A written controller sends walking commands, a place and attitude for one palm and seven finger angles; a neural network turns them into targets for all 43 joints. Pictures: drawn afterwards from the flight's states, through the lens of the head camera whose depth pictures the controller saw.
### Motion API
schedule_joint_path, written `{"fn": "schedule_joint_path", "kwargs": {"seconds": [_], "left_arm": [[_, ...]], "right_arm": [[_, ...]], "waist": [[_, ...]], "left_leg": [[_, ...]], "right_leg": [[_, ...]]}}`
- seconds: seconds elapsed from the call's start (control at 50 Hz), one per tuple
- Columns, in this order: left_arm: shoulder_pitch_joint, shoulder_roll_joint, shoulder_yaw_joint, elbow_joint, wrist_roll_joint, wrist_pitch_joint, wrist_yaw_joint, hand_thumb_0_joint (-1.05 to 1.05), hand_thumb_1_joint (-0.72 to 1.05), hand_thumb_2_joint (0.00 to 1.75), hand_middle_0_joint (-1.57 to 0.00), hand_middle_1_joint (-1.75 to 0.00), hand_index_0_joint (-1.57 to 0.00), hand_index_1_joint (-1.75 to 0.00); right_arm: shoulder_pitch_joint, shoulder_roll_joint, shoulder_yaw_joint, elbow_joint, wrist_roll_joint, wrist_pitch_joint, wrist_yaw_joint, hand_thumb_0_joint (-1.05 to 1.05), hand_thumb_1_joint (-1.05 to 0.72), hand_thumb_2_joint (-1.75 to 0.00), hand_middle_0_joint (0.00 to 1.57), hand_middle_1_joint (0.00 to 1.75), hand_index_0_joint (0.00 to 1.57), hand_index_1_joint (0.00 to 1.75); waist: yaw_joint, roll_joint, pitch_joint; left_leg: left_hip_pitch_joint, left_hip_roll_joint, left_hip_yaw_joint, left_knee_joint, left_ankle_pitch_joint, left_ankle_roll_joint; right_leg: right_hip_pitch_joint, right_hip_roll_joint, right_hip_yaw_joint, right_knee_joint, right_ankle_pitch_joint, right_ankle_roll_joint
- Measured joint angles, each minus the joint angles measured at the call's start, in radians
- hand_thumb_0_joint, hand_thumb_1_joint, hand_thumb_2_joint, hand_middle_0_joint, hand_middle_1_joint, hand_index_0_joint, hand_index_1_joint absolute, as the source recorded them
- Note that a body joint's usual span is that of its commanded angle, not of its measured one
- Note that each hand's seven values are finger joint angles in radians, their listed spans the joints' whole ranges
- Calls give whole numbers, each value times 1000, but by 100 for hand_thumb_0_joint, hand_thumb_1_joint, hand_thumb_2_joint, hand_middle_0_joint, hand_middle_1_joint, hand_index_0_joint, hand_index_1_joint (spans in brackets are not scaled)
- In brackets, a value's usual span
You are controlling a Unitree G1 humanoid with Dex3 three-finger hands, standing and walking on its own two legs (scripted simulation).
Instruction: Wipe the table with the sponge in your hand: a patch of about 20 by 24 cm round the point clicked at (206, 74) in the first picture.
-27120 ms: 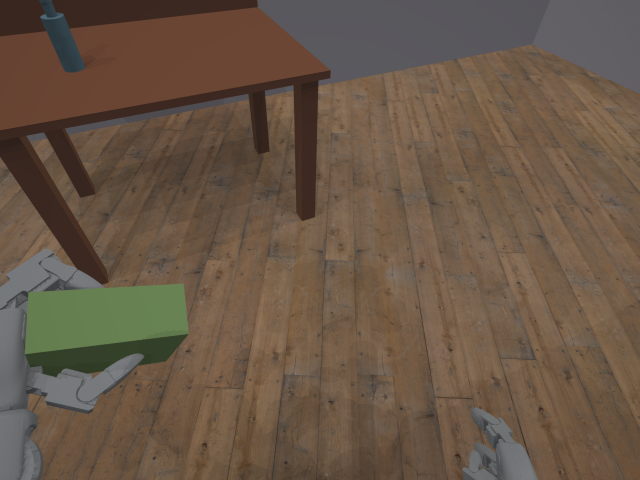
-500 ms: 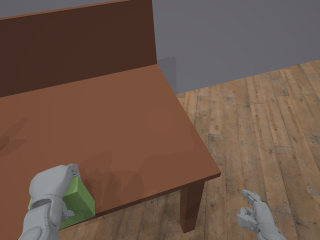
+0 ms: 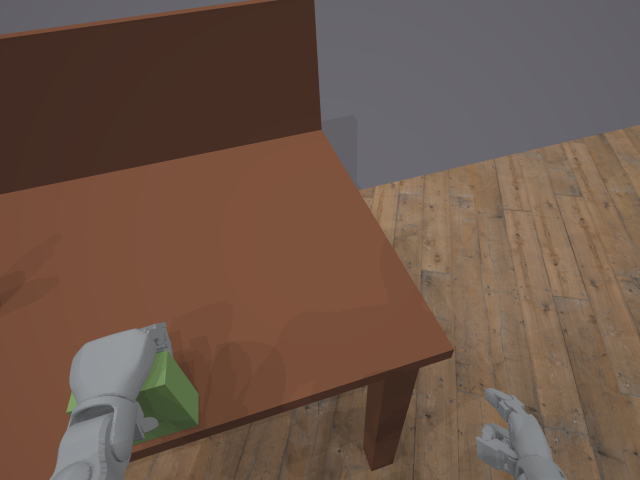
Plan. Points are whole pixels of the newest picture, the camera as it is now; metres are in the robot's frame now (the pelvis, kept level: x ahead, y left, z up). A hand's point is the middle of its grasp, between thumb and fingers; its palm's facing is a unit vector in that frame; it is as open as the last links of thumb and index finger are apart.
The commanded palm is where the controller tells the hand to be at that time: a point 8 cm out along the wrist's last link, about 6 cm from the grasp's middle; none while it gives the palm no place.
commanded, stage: lower the sponge onto the table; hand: left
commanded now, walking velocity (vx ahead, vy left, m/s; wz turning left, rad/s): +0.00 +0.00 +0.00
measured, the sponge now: (146, 408) +0.19 +0.28 -0.03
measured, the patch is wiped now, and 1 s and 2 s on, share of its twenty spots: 0.00 0.05 0.30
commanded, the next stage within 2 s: wipe forward along the first lane in 0.44 s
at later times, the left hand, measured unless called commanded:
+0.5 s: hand (144, 383) +0.21 +0.27 +0.01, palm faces -0.07 -0.09 -0.99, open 9.3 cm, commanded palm +0.18 +0.27 +0.06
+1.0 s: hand (148, 366) +0.23 +0.28 +0.01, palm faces -0.11 -0.05 -0.99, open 9.3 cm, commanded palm +0.22 +0.28 +0.04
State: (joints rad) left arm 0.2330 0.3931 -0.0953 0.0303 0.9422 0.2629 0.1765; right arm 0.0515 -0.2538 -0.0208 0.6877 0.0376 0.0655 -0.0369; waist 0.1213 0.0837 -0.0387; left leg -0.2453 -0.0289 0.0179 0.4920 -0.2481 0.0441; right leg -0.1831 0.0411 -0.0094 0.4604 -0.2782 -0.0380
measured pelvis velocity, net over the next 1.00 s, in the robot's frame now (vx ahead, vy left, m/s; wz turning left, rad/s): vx -0.02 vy -0.03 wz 0.02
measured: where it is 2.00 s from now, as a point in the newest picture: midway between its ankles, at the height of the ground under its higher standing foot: outside the picture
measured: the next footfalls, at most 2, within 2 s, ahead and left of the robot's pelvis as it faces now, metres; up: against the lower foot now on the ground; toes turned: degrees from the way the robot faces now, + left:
none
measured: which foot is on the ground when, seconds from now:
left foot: down 0.00-1.00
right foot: down 0.00-1.00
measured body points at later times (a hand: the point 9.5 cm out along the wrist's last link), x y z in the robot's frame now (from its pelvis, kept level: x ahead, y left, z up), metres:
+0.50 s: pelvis -0.01 -0.01 +0.00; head -0.02 -0.04 +0.45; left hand +0.21 +0.27 +0.06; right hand +0.22 -0.22 -0.10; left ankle +0.01 +0.09 -0.74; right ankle -0.02 -0.10 -0.74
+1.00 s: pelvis -0.02 -0.03 -0.01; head -0.01 -0.07 +0.44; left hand +0.23 +0.28 +0.06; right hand +0.19 -0.26 -0.12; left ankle +0.01 +0.09 -0.74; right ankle -0.02 -0.10 -0.74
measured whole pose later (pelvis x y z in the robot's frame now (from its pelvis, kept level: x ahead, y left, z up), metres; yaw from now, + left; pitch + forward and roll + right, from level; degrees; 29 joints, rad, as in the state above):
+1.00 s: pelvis -0.02 -0.03 -0.01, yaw +1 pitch +4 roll +0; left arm -0.04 0.42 -0.06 0.37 0.97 0.21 0.19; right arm 0.09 -0.27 -0.02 0.72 0.06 0.08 -0.07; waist 0.11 0.09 -0.07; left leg -0.39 -0.01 -0.01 0.57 -0.24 0.01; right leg -0.34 0.06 -0.04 0.57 -0.30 -0.08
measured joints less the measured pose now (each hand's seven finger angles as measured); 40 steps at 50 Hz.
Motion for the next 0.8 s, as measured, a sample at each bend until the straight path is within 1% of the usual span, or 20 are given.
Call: {"fn": "schedule_joint_path", "kwargs": {"seconds": [0.08, 0.18, 0.26, 0.38, 0.66, 0.8], "left_arm": [[-7, -17, -8, 15, 11, 16, 24, 0, -46, 104, -83, -143, -83, -143], [-30, -29, -27, 37, 22, 49, 37, 0, -46, 104, -82, -143, -83, -143], [-57, -29, -35, 64, 18, 67, 31, 0, -46, 104, -82, -143, -83, -143], [-78, -31, -37, 92, 28, 74, 28, 0, -46, 104, -82, -143, -83, -143], [-95, -19, -4, 142, 22, 37, 29, 0, -47, 105, -83, -143, -83, -143], [-148, -8, 8, 201, 21, 7, 18, 0, -49, 105, -85, -140, -86, -140]], "right_arm": [[-3, 9, 2, -2, 4, 6, 8, 1, -90, -90, 20, 30, 20, 30], [-12, 14, 9, -2, 7, 15, 14, 1, -90, -90, 20, 30, 20, 30], [-17, 15, 18, 1, 11, 24, 9, 1, -90, -90, 20, 30, 20, 30], [-11, 12, 18, -2, 13, 28, 9, 1, -90, -90, 20, 30, 20, 30], [14, -11, 3, 11, 16, 24, -3, 1, -90, -90, 20, 30, 20, 30], [22, -16, 0, 23, 19, 18, -15, 1, -90, -90, 20, 30, 20, 30]], "waist": [[1, -3, -7], [0, -1, -8], [-3, 1, -7], [-7, 3, -11], [-10, 4, -24], [-7, 4, -26]], "left_leg": [[-7, -1, 1, 3, 1, 0], [-11, -3, 0, 6, 4, 0], [-13, -3, -3, 4, 8, -1], [-23, -1, -6, 8, 10, -5], [-52, 10, -9, 27, 3, -17], [-79, 13, -17, 42, 3, -24]], "right_leg": [[-9, -1, 1, 7, -1, 1], [-14, -3, -1, 15, -2, 0], [-18, -3, -3, 17, 0, -1], [-29, -1, -6, 25, -2, -6], [-60, 11, -9, 47, -10, -19], [-88, 14, -18, 67, -15, -26]]}}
